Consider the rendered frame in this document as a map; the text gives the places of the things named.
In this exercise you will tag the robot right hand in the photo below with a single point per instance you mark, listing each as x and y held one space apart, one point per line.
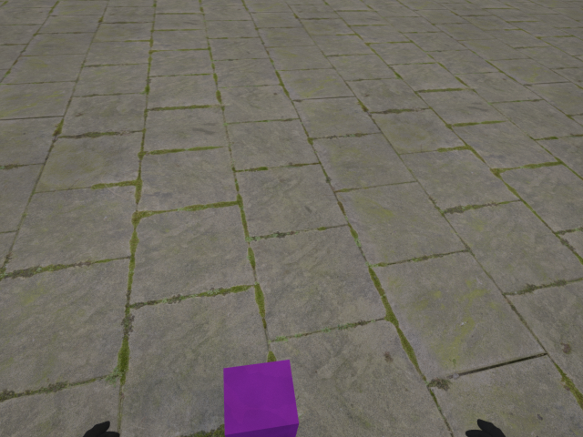
488 430

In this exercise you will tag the carton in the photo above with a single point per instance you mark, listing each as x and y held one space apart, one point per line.
259 400

